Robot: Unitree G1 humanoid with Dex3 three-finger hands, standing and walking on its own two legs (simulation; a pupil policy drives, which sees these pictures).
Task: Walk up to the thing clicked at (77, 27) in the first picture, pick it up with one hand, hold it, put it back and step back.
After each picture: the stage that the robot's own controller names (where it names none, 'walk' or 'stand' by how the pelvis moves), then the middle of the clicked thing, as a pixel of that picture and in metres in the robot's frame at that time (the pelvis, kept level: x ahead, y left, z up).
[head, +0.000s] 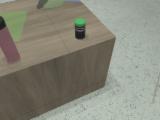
stand; (80, 29) +0.82 +0.04 -0.10
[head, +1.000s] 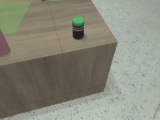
rise first; (78, 28) +0.75 +0.06 -0.08
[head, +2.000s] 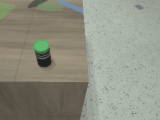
walk; (43, 54) +0.51 +0.21 -0.06
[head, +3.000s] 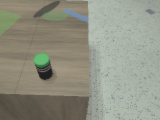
stand; (43, 66) +0.47 +0.20 -0.08
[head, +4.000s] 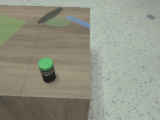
stand; (47, 70) +0.49 +0.19 -0.10
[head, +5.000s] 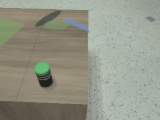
stand; (44, 75) +0.47 +0.20 -0.11
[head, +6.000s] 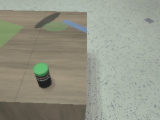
stand; (43, 75) +0.47 +0.21 -0.11
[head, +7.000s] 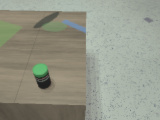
stand; (42, 76) +0.46 +0.21 -0.11
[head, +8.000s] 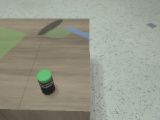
rise first; (46, 82) +0.45 +0.21 -0.10
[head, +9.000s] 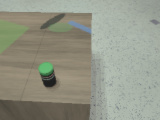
go down; (47, 75) +0.47 +0.21 -0.10
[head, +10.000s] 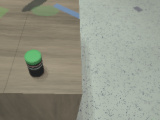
go down; (34, 64) +0.48 +0.19 -0.07
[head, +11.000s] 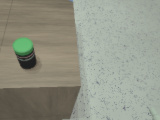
go down; (25, 54) +0.48 +0.19 -0.03
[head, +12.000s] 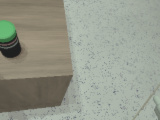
close in; (7, 40) +0.48 +0.20 +0.00
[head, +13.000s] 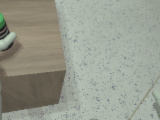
close; out of the picture +0.51 +0.20 +0.02
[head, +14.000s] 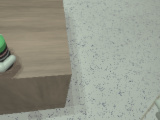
lift; out of the picture +0.44 +0.23 +0.01
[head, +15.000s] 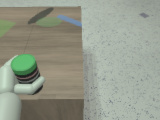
lift; (28, 75) +0.33 +0.18 +0.11
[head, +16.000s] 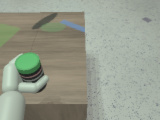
hold; (32, 73) +0.33 +0.17 +0.12
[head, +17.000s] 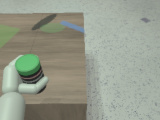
hold; (32, 75) +0.33 +0.17 +0.11
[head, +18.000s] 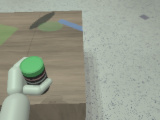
crouch; (36, 76) +0.33 +0.16 +0.10
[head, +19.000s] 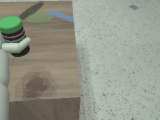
crouch; (15, 37) +0.46 +0.21 +0.13
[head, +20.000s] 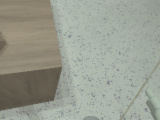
lower; out of the picture +0.52 +0.23 +0.02
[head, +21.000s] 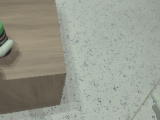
lower; out of the picture +0.49 +0.21 +0.02
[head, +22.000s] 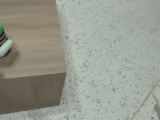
lower; out of the picture +0.49 +0.21 +0.02
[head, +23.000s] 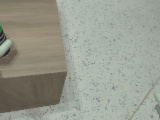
lower; out of the picture +0.49 +0.22 +0.01
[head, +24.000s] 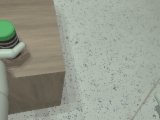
loosen; (7, 41) +0.49 +0.18 +0.02
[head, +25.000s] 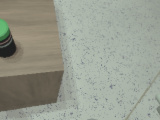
rise; (1, 39) +0.48 +0.19 +0.01
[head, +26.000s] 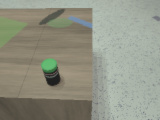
sink last; (51, 72) +0.46 +0.18 -0.05
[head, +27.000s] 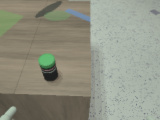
stand; (48, 67) +0.46 +0.18 -0.04
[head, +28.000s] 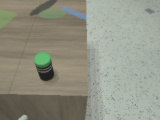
stand; (44, 67) +0.46 +0.18 -0.04
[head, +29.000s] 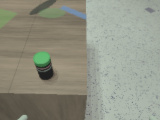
stand; (44, 66) +0.46 +0.18 -0.04
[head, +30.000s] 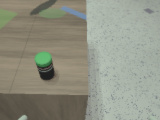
stand; (45, 66) +0.46 +0.18 -0.04
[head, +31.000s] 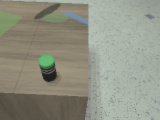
stand; (48, 68) +0.47 +0.18 -0.06
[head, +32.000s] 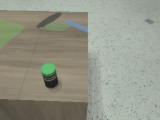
walk; (49, 75) +0.47 +0.18 -0.10
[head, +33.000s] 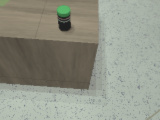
walk; (64, 18) +0.71 +0.12 -0.07
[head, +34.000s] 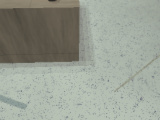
walk; out of the picture +1.04 +0.24 -0.08
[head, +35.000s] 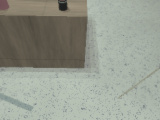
stand; (62, 1) +1.09 +0.18 -0.09
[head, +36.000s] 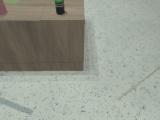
stand; (59, 5) +1.09 +0.18 -0.11
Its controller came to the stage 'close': yes
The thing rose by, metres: 0.21
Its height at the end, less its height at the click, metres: +0.00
